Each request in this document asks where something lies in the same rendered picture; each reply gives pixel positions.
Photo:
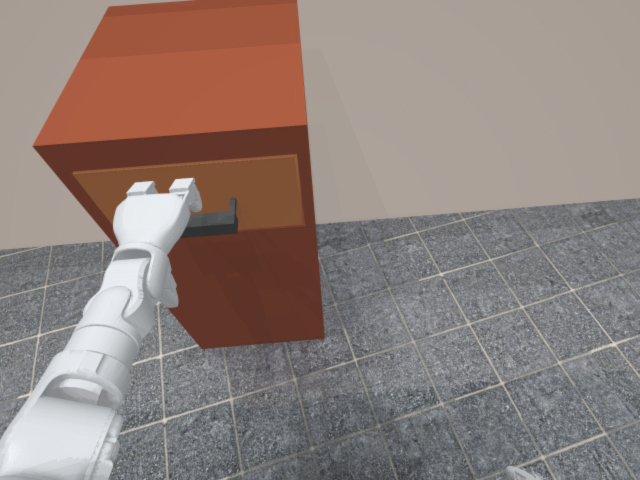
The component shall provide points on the robot left hand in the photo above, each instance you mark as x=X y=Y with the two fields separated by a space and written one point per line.
x=146 y=216

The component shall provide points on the drawer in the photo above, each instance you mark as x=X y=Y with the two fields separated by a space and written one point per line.
x=267 y=189

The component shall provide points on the handle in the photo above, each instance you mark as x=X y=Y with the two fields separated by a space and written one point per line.
x=210 y=224

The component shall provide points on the left robot upper arm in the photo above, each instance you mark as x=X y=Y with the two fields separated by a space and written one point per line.
x=64 y=440

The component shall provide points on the left robot forearm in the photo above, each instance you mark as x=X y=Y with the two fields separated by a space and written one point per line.
x=94 y=367

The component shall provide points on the cabinet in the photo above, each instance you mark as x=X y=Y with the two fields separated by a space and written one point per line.
x=192 y=81

